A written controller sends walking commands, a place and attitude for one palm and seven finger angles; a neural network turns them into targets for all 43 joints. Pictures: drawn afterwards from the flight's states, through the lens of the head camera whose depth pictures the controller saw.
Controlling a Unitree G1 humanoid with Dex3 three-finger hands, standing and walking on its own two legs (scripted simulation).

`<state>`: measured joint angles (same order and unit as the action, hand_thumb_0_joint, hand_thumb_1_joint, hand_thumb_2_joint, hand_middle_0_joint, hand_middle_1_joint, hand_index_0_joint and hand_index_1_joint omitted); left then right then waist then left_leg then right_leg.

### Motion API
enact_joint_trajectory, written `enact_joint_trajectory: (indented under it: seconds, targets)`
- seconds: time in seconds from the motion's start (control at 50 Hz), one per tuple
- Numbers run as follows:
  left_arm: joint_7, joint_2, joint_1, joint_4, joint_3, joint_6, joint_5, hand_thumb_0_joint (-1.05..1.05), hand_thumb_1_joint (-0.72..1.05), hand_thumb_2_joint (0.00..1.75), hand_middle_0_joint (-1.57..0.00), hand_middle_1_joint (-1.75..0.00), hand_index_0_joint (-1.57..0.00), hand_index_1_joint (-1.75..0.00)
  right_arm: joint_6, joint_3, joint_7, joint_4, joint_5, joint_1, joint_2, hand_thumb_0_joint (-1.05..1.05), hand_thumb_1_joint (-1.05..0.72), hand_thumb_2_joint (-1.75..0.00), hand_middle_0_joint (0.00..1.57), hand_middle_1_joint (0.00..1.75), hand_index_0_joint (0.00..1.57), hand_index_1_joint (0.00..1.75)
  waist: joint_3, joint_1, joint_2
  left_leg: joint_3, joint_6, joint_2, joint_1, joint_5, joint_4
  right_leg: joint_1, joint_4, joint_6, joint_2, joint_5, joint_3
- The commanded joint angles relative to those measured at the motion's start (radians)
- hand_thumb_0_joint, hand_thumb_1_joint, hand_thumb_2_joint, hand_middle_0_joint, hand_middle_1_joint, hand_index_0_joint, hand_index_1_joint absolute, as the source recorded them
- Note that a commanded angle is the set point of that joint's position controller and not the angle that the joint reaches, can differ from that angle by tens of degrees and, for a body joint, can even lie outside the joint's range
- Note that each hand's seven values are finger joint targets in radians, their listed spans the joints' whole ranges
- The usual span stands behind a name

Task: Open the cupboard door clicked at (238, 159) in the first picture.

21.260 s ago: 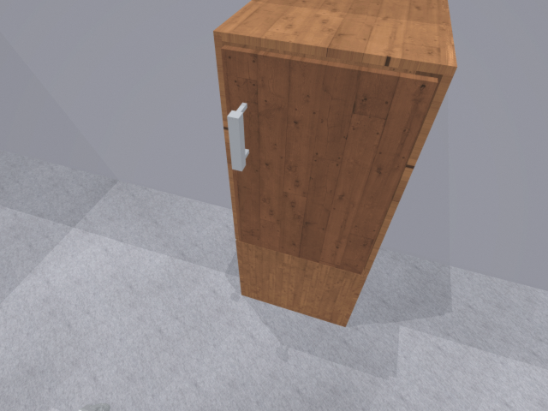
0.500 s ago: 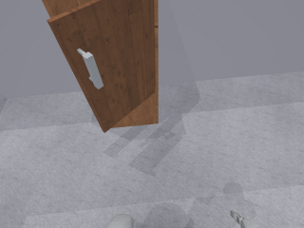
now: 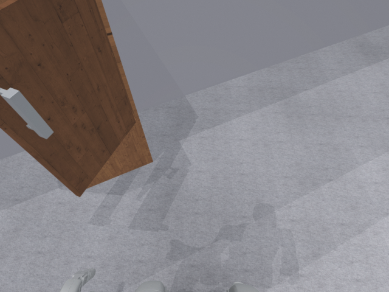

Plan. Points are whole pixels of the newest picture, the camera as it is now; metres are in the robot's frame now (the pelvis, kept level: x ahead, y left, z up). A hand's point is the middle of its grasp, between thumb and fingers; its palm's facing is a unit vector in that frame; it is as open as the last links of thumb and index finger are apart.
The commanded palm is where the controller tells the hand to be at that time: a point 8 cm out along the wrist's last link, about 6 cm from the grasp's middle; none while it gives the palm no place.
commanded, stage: walk to a spot facing it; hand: left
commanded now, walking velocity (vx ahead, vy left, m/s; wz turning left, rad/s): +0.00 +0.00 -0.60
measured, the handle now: (23, 112) +0.45 +0.42 +0.08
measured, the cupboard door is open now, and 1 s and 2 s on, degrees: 41 41 41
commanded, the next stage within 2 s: turn to face it in 1.90 s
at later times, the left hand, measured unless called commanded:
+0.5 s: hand (142, 260) +0.19 +0.15 -0.15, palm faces -0.30 -0.92 -0.25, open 7.4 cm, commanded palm none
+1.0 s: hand (182, 226) +0.27 +0.06 -0.14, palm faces -0.57 -0.80 -0.16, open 7.4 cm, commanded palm none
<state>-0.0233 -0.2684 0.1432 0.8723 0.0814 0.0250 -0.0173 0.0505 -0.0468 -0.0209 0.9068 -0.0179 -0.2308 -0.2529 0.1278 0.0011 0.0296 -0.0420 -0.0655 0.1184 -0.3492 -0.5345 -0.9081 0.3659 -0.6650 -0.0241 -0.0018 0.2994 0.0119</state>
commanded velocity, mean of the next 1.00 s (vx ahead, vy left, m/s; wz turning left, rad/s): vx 0.10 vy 0.00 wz -0.60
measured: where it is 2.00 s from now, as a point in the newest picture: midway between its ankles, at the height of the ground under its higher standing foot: (289, 253)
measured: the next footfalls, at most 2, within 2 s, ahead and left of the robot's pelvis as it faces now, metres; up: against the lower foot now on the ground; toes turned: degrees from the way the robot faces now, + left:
left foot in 0.20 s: +0.08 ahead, +0.14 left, +0.00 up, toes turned -5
right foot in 0.48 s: +0.02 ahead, -0.14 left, +0.00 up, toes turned -21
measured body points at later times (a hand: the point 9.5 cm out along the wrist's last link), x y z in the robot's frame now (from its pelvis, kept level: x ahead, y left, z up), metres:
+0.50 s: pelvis +0.02 -0.02 +0.00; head +0.07 -0.04 +0.45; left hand +0.21 +0.19 -0.13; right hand -0.03 -0.27 -0.15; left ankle +0.04 +0.14 -0.71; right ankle -0.02 -0.13 -0.72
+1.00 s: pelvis +0.08 -0.05 +0.03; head +0.13 -0.07 +0.47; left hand +0.30 +0.10 -0.12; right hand -0.06 -0.26 -0.11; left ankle +0.11 +0.09 -0.72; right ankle +0.01 -0.18 -0.66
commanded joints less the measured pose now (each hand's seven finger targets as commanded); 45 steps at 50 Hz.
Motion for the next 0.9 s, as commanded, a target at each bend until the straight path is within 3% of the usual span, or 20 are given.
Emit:
enact_joint_trajectory:
  seconds: [0.0,0.06,0.14,0.18,0.2,0.26,0.3,0.36,0.4,0.42,0.44,0.46,0.48,0.54,0.68,0.7,0.74,0.76,0.82,0.88]
  targets:
    - [0.045,-0.180,0.064,-0.041,0.046,0.001,-0.011,0.00,0.90,0.90,-0.20,-0.30,-0.20,-0.30,-0.032,-0.026,-0.011,-0.110,0.010,0.065,-0.083,0.00,-0.90,-0.90,0.20,0.30,0.20,0.30,-0.172,0.035,-0.284,0.051,0.009,-0.021,-0.219,-0.014,-0.225,-0.225,0.276,-0.200,0.269,-0.371,-0.381]
    - [0.043,-0.178,0.025,-0.049,0.042,-0.001,-0.014,0.00,0.90,0.90,-0.20,-0.30,-0.20,-0.30,-0.034,-0.016,-0.005,-0.078,0.013,0.014,-0.038,0.00,-0.90,-0.90,0.20,0.30,0.20,0.30,-0.192,0.005,-0.161,0.007,0.007,-0.057,-0.061,0.041,0.036,-0.153,0.244,-0.177,0.228,-0.430,-0.339]
    - [0.029,-0.150,-0.038,-0.059,0.032,0.014,-0.002,0.00,0.90,0.90,-0.20,-0.30,-0.20,-0.30,-0.042,-0.023,-0.012,-0.036,0.010,-0.124,-0.065,0.00,-0.90,-0.90,0.20,0.30,0.20,0.30,-0.158,-0.064,-0.146,-0.001,0.023,-0.078,0.203,0.258,0.407,0.060,0.204,-0.069,0.121,-0.138,-0.304]
    - [0.011,-0.051,-0.023,-0.102,0.010,0.021,0.012,0.00,0.90,0.90,-0.20,-0.30,-0.20,-0.30,-0.062,-0.050,-0.025,-0.057,-0.020,-0.150,-0.233,0.00,-0.90,-0.90,0.20,0.30,0.20,0.30,-0.150,-0.064,0.302,0.484,0.202,0.346,0.251,0.171,0.704,0.266,-0.209,0.044,-0.076,0.288,-0.045]
    - [0.000,-0.086,-0.044,-0.115,0.019,0.012,0.003,0.00,0.90,0.90,-0.20,-0.30,-0.20,-0.30,-0.065,-0.049,-0.028,-0.077,-0.021,-0.127,-0.249,0.00,-0.90,-0.90,0.20,0.30,0.20,0.30,-0.141,-0.058,0.160,0.508,0.276,0.402,0.133,0.191,0.704,0.215,-0.376,0.045,-0.010,0.285,-0.077]
    - [-0.016,-0.053,-0.042,-0.082,0.022,0.014,-0.005,0.00,0.90,0.90,-0.20,-0.30,-0.20,-0.30,-0.072,-0.031,-0.022,-0.086,-0.025,-0.023,-0.169,0.00,-0.90,-0.90,0.20,0.30,0.20,0.30,-0.105,-0.001,0.180,0.199,0.206,0.245,0.119,0.475,0.612,0.205,-0.445,0.066,0.032,0.192,-0.020]
    - [-0.020,-0.021,-0.047,-0.081,0.007,0.015,-0.001,0.00,0.90,0.90,-0.20,-0.30,-0.20,-0.30,-0.068,-0.029,-0.023,-0.073,-0.027,-0.047,-0.154,0.00,-0.90,-0.90,0.20,0.30,0.20,0.30,-0.136,-0.016,0.205,0.045,0.170,0.192,0.176,0.684,0.539,0.131,-0.286,0.068,0.023,0.186,0.042]
    - [-0.017,-0.017,-0.043,-0.081,0.002,0.005,0.002,0.00,0.90,0.90,-0.20,-0.30,-0.20,-0.30,-0.059,-0.043,-0.018,-0.054,-0.021,-0.100,-0.176,0.00,-0.90,-0.90,0.20,0.30,0.20,0.30,-0.178,-0.041,0.205,-0.007,0.154,0.207,0.232,0.764,0.461,0.021,-0.078,0.050,-0.007,0.162,0.095]
    - [-0.012,-0.041,0.035,-0.055,0.010,-0.003,0.002,0.00,0.90,0.90,-0.20,-0.30,-0.20,-0.30,-0.051,-0.050,-0.012,-0.057,-0.011,-0.080,-0.180,0.00,-0.90,-0.90,0.20,0.30,0.20,0.30,-0.192,-0.002,0.154,-0.056,0.097,0.185,0.170,0.652,0.361,-0.142,0.145,0.033,-0.018,-0.042,0.107]
    - [-0.002,-0.103,0.097,-0.039,0.025,-0.009,-0.005,0.00,0.90,0.90,-0.20,-0.30,-0.20,-0.30,-0.047,-0.051,-0.006,-0.075,-0.002,-0.064,-0.149,0.00,-0.90,-0.90,0.20,0.30,0.20,0.30,-0.202,0.024,0.014,-0.101,0.045,0.137,0.045,0.505,0.232,-0.288,0.243,-0.008,0.069,-0.239,-0.025]
    - [0.016,-0.221,0.142,-0.020,0.050,-0.016,-0.014,0.00,0.90,0.90,-0.20,-0.30,-0.20,-0.30,-0.045,-0.032,-0.003,-0.118,0.009,-0.026,-0.061,0.00,-0.90,-0.90,0.20,0.30,0.20,0.30,-0.197,0.049,-0.314,-0.181,-0.013,-0.014,-0.213,0.023,0.038,-0.415,0.308,-0.116,0.337,-0.516,-0.381]
    - [0.025,-0.256,0.198,-0.010,0.052,-0.012,0.001,0.00,0.90,0.90,-0.20,-0.30,-0.20,-0.30,-0.034,-0.024,-0.009,-0.135,0.013,0.025,-0.077,0.00,-0.90,-0.90,0.20,0.30,0.20,0.30,-0.190,0.105,-0.289,-0.046,-0.004,-0.031,-0.228,-0.139,-0.128,-0.339,0.331,-0.214,0.416,-0.541,-0.441]
    - [0.033,-0.223,0.156,-0.013,0.056,-0.007,-0.004,0.00,0.90,0.90,-0.20,-0.30,-0.20,-0.30,-0.028,-0.029,-0.013,-0.130,0.014,0.057,-0.064,0.00,-0.90,-0.90,0.20,0.30,0.20,0.30,-0.151,0.077,-0.272,0.017,0.004,-0.026,-0.264,-0.089,-0.208,-0.293,0.324,-0.222,0.345,-0.430,-0.436]
    - [0.048,-0.146,0.045,-0.035,0.043,-0.007,-0.009,0.00,0.90,0.90,-0.20,-0.30,-0.20,-0.30,-0.031,-0.028,-0.009,-0.097,0.012,0.045,-0.054,0.00,-0.90,-0.90,0.20,0.30,0.20,0.30,-0.177,0.017,-0.226,0.029,-0.005,-0.023,-0.204,0.026,-0.149,-0.268,0.257,-0.181,0.246,-0.551,-0.295]
    - [0.036,-0.145,0.019,-0.028,0.044,-0.004,-0.002,0.00,0.90,0.90,-0.20,-0.30,-0.20,-0.30,-0.042,-0.024,-0.012,-0.069,0.013,-0.039,-0.036,0.00,-0.90,-0.90,0.20,0.30,0.20,0.30,-0.198,-0.035,-0.172,-0.009,0.005,-0.095,0.095,0.235,0.318,-0.126,0.229,-0.112,0.168,-0.320,-0.326]
    - [0.030,-0.121,-0.002,-0.036,0.038,-0.001,0.002,0.00,0.90,0.90,-0.20,-0.30,-0.20,-0.30,-0.052,-0.028,-0.015,-0.054,0.008,-0.086,-0.062,0.00,-0.90,-0.90,0.20,0.30,0.20,0.30,-0.200,-0.060,-0.117,0.005,0.018,-0.069,0.241,0.259,0.451,-0.005,0.196,-0.071,0.120,-0.118,-0.301]
    - [0.007,-0.029,-0.011,-0.093,0.016,0.001,0.005,0.00,0.90,0.90,-0.20,-0.30,-0.20,-0.30,-0.066,-0.060,-0.025,-0.050,-0.027,-0.200,-0.242,0.00,-0.90,-0.90,0.20,0.30,0.20,0.30,-0.185,-0.107,0.324,0.537,0.206,0.380,0.383,-0.085,0.727,0.334,-0.253,0.034,-0.085,0.368,-0.020]
    - [-0.007,-0.064,-0.068,-0.109,0.027,-0.007,-0.008,0.00,0.90,0.90,-0.20,-0.30,-0.20,-0.30,-0.070,-0.057,-0.022,-0.057,-0.026,-0.183,-0.247,0.00,-0.90,-0.90,0.20,0.30,0.20,0.30,-0.113,-0.106,0.192,0.574,0.259,0.428,0.278,-0.146,0.763,0.359,-0.382,0.027,0.009,0.306,-0.079]
    - [-0.037,-0.033,-0.056,-0.068,0.028,-0.013,-0.016,0.00,0.90,0.90,-0.20,-0.30,-0.20,-0.30,-0.091,-0.026,-0.016,-0.070,-0.023,-0.073,-0.137,0.00,-0.90,-0.90,0.20,0.30,0.20,0.30,-0.048,-0.028,0.139,0.231,0.175,0.253,0.210,0.128,0.716,0.335,-0.469,0.044,0.068,0.092,-0.024]
    - [-0.048,0.002,-0.076,-0.065,0.012,-0.011,-0.011,0.00,0.90,0.90,-0.20,-0.30,-0.20,-0.30,-0.104,-0.024,-0.015,-0.037,-0.020,-0.145,-0.122,0.00,-0.90,-0.90,0.20,0.30,0.20,0.30,-0.105,-0.042,0.150,0.046,0.159,0.207,0.295,0.377,0.670,0.298,-0.355,0.056,0.080,0.027,0.023]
